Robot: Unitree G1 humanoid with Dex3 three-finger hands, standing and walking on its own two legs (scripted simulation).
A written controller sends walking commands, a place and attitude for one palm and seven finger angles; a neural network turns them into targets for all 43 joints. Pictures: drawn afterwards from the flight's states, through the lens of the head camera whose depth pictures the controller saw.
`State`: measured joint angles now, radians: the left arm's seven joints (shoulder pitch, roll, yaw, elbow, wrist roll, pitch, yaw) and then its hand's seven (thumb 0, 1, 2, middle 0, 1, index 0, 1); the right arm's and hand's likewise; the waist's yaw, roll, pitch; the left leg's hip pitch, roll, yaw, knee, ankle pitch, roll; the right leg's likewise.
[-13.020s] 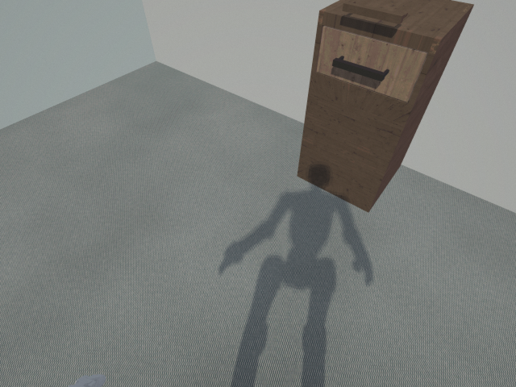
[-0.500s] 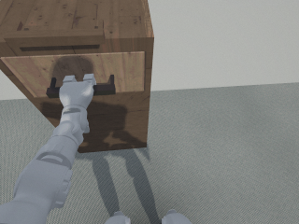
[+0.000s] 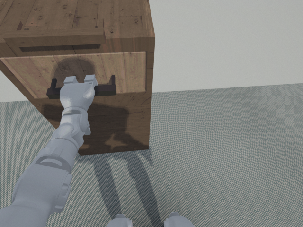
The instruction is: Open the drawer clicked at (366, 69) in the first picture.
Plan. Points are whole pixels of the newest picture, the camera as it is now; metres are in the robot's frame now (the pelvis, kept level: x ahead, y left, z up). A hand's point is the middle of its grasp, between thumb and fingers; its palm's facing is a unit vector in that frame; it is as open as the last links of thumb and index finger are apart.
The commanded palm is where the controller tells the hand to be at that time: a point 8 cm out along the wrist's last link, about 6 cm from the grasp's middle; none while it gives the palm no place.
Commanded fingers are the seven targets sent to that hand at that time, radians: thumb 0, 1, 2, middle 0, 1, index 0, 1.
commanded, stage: close the thumb around the handle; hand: left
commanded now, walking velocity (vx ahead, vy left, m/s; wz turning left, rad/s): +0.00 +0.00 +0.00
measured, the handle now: (83, 85) +0.53 +0.18 +0.01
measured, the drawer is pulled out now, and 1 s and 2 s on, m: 0.00 0.00 0.13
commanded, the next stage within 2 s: pull the drawer open in 0.74 s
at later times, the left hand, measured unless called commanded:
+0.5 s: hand (84, 105) +0.47 +0.18 -0.01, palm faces -0.03 -0.03 -1.00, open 8.3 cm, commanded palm +0.45 +0.17 +0.04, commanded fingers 0.00 0.84 0.88 -0.40 -1.34 -0.40 -1.34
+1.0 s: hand (84, 105) +0.47 +0.18 -0.01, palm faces -0.05 -0.03 -1.00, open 5.9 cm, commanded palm +0.44 +0.17 +0.04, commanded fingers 0.00 0.90 0.90 -0.40 -1.35 -0.40 -1.35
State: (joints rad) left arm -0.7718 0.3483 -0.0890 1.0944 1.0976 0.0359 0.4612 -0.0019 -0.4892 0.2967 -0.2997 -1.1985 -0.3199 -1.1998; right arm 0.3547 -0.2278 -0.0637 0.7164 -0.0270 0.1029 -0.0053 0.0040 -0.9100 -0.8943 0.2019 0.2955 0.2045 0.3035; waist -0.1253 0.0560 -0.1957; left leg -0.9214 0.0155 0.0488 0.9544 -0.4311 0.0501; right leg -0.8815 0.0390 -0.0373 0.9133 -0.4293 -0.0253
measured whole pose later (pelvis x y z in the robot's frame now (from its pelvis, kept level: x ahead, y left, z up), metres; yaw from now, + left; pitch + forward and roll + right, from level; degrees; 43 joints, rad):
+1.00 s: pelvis +0.00 +0.00 +0.00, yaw +0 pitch +23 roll -2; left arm -0.78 0.35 -0.10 1.10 1.09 0.06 0.46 0.00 0.69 0.78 -0.33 -1.34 -0.37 -1.32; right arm 0.35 -0.23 -0.06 0.71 -0.02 0.10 -0.01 0.00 -0.91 -0.89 0.20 0.30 0.20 0.30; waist -0.13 0.05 -0.19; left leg -0.92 0.02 0.05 0.95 -0.43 0.05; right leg -0.88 0.04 -0.03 0.91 -0.43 -0.03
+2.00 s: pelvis +0.02 -0.01 +0.02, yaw +0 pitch +15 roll +0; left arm -0.17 0.24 -0.20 0.53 1.10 0.11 0.47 0.02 0.69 0.80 -0.27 -1.35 -0.38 -1.30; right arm 0.20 -0.22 -0.05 0.62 -0.02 0.14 0.00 0.01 -0.91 -0.89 0.20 0.30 0.20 0.30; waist -0.01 0.05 -0.19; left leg -0.69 0.00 0.06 0.86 -0.43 0.04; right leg -0.67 0.03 -0.02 0.85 -0.45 -0.04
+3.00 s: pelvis +0.01 -0.03 +0.01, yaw +1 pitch +12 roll +1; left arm 0.26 0.25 -0.21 0.14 1.10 0.08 0.48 0.05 0.68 0.78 -0.27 -1.35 -0.40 -1.31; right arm 0.12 -0.20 -0.01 0.56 -0.03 0.11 0.02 0.01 -0.91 -0.89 0.20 0.30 0.20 0.30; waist 0.04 0.04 -0.17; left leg -0.66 0.00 0.05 0.90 -0.44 0.01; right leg -0.65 0.03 -0.02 0.92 -0.47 -0.06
